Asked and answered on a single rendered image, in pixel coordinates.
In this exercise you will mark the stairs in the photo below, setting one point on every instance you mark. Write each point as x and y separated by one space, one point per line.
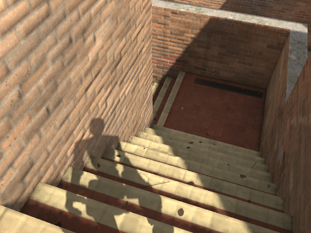
161 92
165 181

